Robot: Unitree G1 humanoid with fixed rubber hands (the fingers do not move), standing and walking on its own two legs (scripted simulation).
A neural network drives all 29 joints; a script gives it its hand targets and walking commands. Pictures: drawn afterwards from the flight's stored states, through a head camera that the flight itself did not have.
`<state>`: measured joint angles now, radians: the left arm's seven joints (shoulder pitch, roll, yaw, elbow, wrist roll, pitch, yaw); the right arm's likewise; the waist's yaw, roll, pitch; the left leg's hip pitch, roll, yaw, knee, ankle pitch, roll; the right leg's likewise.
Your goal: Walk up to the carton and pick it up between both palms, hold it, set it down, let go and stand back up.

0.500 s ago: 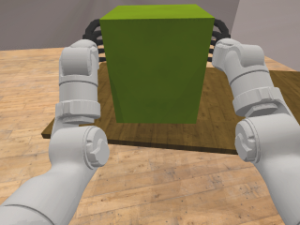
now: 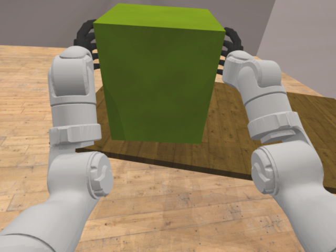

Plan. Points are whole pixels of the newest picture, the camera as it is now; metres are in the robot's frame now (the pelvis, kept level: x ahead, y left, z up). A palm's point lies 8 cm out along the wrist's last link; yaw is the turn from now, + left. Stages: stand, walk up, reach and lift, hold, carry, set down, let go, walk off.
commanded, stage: hold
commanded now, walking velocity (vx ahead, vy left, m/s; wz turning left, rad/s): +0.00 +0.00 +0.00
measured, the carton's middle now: (159, 74) +0.40 +0.03 +0.29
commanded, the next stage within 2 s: set down in 0.36 s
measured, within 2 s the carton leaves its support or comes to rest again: neither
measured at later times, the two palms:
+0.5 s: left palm (124, 39) +0.37 +0.11 +0.37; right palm (270, 55) +0.36 -0.20 +0.36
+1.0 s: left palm (95, 80) +0.41 +0.18 +0.26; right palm (216, 86) +0.41 -0.12 +0.26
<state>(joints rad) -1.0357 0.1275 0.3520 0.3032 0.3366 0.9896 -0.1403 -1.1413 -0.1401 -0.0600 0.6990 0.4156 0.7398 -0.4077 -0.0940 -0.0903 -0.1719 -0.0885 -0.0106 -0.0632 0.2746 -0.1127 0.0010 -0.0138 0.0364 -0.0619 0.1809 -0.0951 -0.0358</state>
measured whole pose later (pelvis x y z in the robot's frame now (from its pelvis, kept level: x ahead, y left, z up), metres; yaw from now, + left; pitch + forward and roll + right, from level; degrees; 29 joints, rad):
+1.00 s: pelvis +0.03 -0.01 +0.00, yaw +5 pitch -4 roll -1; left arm -0.82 0.06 0.30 -0.02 0.35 0.81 -0.09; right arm -0.85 -0.01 -0.08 0.40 0.24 0.45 -0.34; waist -0.18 -0.17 0.00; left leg -0.04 -0.02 -0.10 0.24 -0.13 0.00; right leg 0.07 0.03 -0.12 0.12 -0.11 -0.03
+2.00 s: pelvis +0.02 +0.00 +0.00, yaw +3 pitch -2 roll +0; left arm -0.97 0.05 0.34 0.51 0.32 0.57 -0.09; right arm -0.92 -0.02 -0.27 0.69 -0.01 0.27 -0.23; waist -0.16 -0.08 -0.05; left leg -0.10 -0.02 -0.07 0.25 -0.11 0.01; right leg -0.02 0.02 -0.11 0.18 -0.13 -0.03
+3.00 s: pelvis +0.02 +0.00 +0.00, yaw +3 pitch +2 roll +0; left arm -1.00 0.10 0.38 0.83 0.30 0.36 -0.07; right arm -0.98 0.04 -0.46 0.84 -0.21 0.21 -0.14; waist -0.15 -0.08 -0.06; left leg -0.16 -0.03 -0.07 0.22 -0.10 0.01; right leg -0.08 0.01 -0.12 0.16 -0.12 -0.03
